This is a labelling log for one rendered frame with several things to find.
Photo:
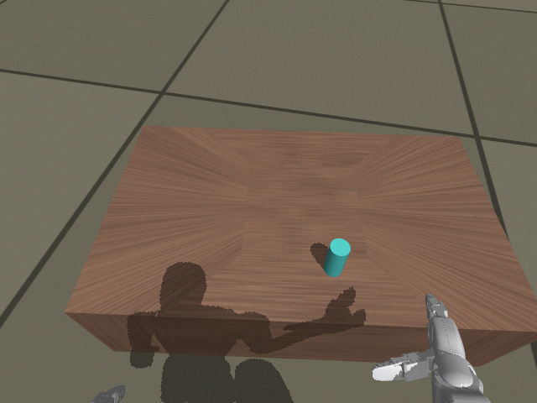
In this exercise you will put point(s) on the right robot arm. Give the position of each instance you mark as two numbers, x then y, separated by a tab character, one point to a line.
454	380

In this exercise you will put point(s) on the right robot hand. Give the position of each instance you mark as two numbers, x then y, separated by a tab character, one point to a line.
443	338

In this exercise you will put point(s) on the left robot hand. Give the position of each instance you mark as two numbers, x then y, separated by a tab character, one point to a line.
114	395

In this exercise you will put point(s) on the can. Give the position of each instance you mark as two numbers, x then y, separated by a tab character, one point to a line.
336	257

